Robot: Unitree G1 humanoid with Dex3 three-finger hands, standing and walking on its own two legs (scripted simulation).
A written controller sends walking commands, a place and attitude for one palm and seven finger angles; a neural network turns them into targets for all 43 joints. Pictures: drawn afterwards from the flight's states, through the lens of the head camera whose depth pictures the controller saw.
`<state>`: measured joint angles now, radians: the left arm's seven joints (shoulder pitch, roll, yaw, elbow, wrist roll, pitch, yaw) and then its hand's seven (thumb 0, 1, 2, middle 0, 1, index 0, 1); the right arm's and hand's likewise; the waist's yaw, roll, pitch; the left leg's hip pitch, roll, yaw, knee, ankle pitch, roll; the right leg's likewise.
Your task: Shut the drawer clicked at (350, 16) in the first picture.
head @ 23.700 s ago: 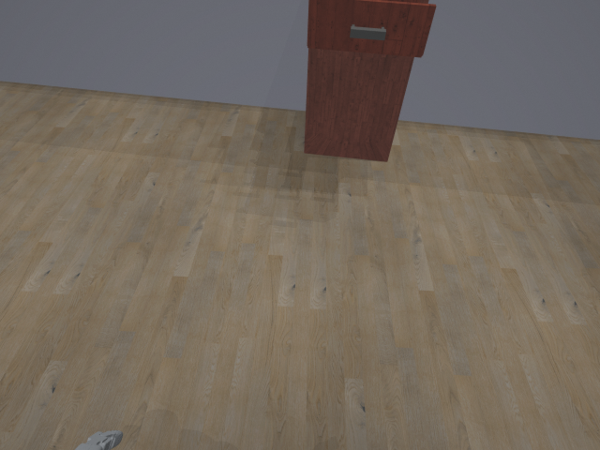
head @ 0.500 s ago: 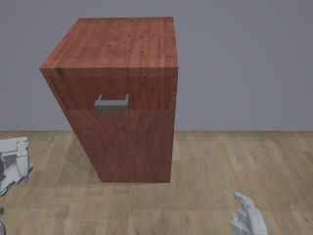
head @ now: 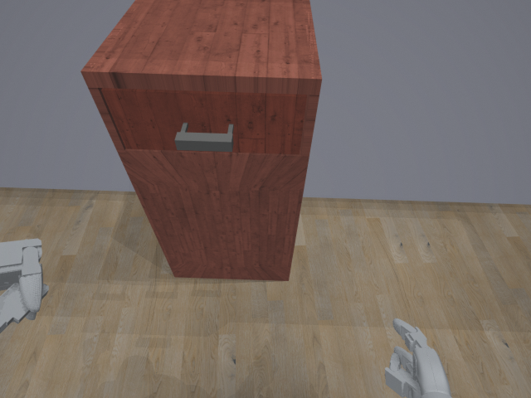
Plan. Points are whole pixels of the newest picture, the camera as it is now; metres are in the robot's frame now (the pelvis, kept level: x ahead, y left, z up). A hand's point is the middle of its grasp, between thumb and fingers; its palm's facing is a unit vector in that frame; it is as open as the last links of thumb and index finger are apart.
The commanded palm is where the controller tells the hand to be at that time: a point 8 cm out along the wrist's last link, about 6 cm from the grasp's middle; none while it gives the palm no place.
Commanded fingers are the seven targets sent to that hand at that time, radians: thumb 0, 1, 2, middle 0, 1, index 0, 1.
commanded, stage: step back with the hand held close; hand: left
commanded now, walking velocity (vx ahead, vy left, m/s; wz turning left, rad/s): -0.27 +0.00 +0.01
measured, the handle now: (206, 134) +0.61 +0.18 +0.02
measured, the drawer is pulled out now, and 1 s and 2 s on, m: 0.00 0.00 0.00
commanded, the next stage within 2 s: stop stepping back and stand still in 0.80 s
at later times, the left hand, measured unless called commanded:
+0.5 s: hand (50, 348) +0.14 +0.21 +0.16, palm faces +0.32 -0.81 -0.49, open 3.3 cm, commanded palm +0.06 +0.26 +0.19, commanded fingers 0.00 0.90 0.90 -1.40 -1.60 -1.40 -1.60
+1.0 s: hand out of the picture +0.04 +0.17 +0.17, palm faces +0.20 -0.85 -0.49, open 3.3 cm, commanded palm -0.03 +0.23 +0.19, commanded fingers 0.00 0.90 0.90 -1.40 -1.60 -1.40 -1.60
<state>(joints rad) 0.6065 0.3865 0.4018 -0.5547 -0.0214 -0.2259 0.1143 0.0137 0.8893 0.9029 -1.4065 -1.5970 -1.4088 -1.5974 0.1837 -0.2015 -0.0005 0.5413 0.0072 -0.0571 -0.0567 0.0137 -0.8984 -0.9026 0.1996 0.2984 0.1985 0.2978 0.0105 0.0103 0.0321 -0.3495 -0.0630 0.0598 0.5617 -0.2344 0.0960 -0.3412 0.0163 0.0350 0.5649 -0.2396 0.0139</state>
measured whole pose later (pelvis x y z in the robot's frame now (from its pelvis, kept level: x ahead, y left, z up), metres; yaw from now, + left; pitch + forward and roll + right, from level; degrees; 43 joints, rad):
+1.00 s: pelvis -0.17 -0.04 +0.00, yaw -3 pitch +4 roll -2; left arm 0.60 0.43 0.37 -0.65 -0.05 -0.27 0.09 0.02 0.89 0.90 -1.41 -1.60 -1.41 -1.60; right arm 0.13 -0.14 0.02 0.61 -0.02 -0.14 -0.03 0.01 -0.90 -0.90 0.20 0.30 0.20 0.30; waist 0.00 0.01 0.05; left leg -0.52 0.09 0.04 0.47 -0.09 -0.01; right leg -0.18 0.05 -0.03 0.44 -0.31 -0.01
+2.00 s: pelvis -0.20 -0.02 -0.01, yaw +2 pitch +0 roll +0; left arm 0.29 0.25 0.06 0.39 0.04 0.04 0.01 0.01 0.90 0.90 -1.29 -1.49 -1.30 -1.49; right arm 0.20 -0.22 -0.02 0.80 -0.02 -0.02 0.01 0.01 -0.90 -0.90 0.20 0.30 0.20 0.30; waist -0.04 0.04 -0.03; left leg -0.36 -0.01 0.02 0.69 -0.33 0.02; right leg -0.32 -0.02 -0.04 0.70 -0.38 0.00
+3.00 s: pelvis -0.20 -0.03 +0.01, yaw +1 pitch -2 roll +0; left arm 0.28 0.14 0.00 1.14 0.01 0.00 0.03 0.01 0.91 0.90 -0.20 -0.30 -0.20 -0.30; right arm 0.30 -0.12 -0.01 1.15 -0.01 0.00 -0.04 0.00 -0.90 -0.90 0.20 0.30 0.19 0.30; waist -0.01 0.01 0.05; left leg -0.19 0.01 0.03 0.42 -0.20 0.00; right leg -0.16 0.01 -0.03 0.41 -0.23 -0.02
